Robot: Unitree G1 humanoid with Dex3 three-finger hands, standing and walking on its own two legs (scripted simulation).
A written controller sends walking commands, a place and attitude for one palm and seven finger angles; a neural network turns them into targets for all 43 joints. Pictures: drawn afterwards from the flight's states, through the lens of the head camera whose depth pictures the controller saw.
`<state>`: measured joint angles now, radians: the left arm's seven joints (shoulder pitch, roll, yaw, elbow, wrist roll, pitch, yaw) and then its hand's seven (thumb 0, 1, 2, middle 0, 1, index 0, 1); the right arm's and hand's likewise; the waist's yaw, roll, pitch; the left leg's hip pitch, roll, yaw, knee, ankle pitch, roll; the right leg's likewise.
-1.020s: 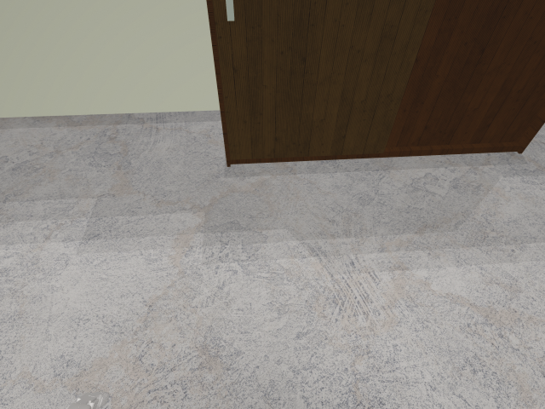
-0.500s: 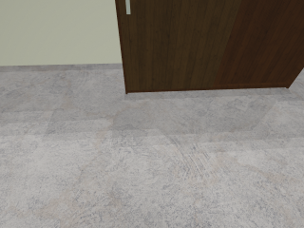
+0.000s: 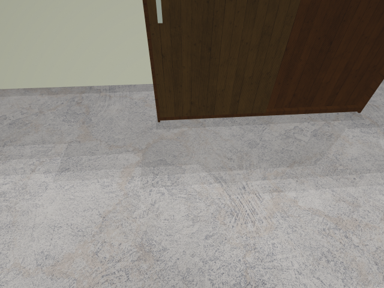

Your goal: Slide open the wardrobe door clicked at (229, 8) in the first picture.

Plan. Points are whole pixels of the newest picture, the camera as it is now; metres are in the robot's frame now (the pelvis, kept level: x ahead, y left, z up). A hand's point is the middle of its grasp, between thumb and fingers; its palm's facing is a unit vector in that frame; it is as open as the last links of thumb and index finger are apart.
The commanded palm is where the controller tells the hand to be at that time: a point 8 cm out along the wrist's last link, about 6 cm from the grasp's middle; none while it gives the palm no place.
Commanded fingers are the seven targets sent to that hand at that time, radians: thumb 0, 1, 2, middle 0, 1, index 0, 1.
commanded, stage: look at it before walking up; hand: left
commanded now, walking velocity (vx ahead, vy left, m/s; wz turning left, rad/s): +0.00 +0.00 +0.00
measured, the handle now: out of the picture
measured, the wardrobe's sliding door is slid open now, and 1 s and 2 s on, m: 0.00 0.00 0.00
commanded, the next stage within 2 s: walk to a spot facing it in 0.42 s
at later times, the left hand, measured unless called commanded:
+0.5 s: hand out of the picture +0.07 +0.25 -0.16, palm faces -0.03 -0.94 -0.33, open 7.4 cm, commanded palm none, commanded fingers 0.00 0.90 0.90 -0.20 -0.30 -0.20 -0.30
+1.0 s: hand out of the picture +0.09 +0.21 -0.19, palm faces -0.02 -0.99 -0.13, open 7.4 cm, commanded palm none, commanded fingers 0.00 0.90 0.90 -0.20 -0.30 -0.20 -0.30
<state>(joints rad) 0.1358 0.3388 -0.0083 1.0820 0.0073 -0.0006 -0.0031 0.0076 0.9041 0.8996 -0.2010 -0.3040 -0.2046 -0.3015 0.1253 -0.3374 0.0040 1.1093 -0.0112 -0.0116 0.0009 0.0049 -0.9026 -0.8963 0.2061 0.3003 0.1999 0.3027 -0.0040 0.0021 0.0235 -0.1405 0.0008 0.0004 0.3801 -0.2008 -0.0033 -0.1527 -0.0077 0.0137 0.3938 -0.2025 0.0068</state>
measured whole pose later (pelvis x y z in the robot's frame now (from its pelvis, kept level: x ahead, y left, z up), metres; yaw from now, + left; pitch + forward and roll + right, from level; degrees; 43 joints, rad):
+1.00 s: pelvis +0.11 +0.03 -0.01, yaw -2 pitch +0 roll -1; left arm 0.34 0.18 0.04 1.12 0.02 0.02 -0.02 0.01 0.91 0.90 -0.20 -0.30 -0.20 -0.30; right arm 0.45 -0.12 0.00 1.14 -0.02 -0.09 -0.03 0.00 -0.91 -0.90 0.20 0.30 0.20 0.30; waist -0.03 -0.03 0.03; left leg -0.02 0.01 0.09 0.41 -0.38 0.04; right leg -0.47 -0.05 -0.06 1.10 -0.37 -0.01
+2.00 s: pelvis +0.56 +0.02 +0.00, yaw -8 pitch +0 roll +1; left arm 0.23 0.18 0.07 1.05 0.03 0.01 -0.03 0.01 0.92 0.90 -0.19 -0.30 -0.20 -0.30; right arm 0.37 -0.16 -0.05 1.12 -0.03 -0.07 -0.02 -0.01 -0.93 -0.90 0.20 0.30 0.20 0.30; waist -0.01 -0.02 0.06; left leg 0.00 0.06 0.27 0.34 -0.32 -0.01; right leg -0.55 -0.12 -0.09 0.78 -0.18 0.00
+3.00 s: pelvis +0.74 -0.03 +0.00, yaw +4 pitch -1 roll +1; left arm 0.35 0.14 0.03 1.05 0.03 -0.02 0.02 0.00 0.91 0.90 -0.20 -0.30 -0.20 -0.30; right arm 0.23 -0.20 -0.07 1.04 -0.03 0.04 0.03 0.01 -0.91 -0.90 0.20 0.30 0.20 0.30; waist 0.02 0.03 0.00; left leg -0.46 0.03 0.06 0.95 -0.32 -0.01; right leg -0.14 -0.08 -0.10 0.42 -0.26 0.02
